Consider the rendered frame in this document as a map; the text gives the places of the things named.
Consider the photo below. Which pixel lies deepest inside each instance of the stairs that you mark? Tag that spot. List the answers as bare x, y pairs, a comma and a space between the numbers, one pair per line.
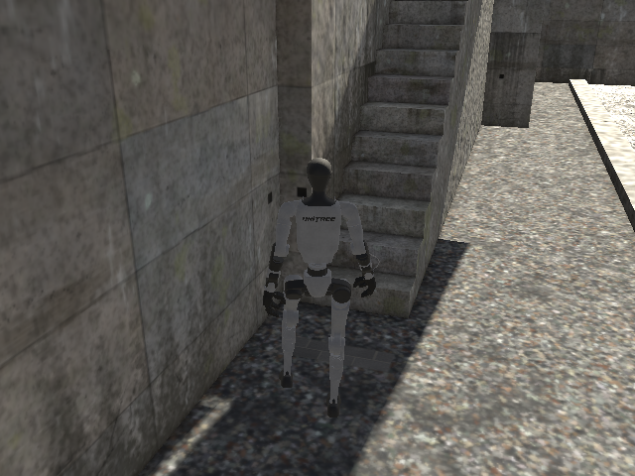
417, 131

